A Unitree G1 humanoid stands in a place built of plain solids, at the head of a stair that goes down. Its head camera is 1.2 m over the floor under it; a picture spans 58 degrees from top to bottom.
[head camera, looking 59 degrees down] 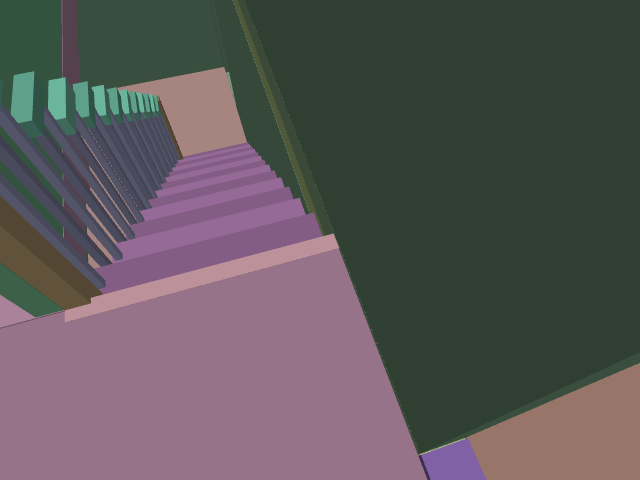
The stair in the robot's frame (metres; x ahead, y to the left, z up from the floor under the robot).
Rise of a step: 0.20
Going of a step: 0.23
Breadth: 0.84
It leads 17 degrees to the left of straight ahead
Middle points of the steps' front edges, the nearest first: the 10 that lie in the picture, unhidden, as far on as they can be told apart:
0.62 0.36 0.00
0.84 0.42 -0.20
1.06 0.49 -0.39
1.28 0.56 -0.59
1.50 0.63 -0.79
1.72 0.70 -0.98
1.94 0.77 -1.18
2.16 0.83 -1.38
2.38 0.90 -1.57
2.60 0.97 -1.77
